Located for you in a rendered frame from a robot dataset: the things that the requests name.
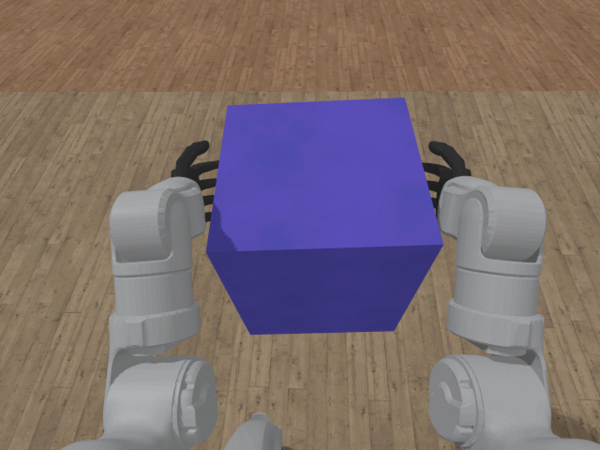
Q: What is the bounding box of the right robot hand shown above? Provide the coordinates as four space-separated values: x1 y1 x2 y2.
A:
422 141 471 221

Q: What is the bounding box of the left robot hand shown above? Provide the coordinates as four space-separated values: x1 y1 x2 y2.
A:
171 141 219 222

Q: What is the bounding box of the right robot upper arm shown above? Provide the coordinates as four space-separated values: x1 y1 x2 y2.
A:
428 354 600 450

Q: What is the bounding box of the robot left forearm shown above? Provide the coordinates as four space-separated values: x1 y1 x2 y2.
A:
103 177 206 430

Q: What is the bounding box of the left robot thigh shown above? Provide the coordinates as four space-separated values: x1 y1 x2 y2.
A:
223 420 282 450

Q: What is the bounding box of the robot right forearm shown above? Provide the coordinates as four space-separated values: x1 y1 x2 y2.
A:
437 176 551 425

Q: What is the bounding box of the carton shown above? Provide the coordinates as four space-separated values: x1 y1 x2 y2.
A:
206 97 443 335

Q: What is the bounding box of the left robot upper arm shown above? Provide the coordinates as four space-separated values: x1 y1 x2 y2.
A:
60 355 218 450

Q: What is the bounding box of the left robot shin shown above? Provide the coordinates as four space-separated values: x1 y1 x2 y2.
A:
250 412 272 423

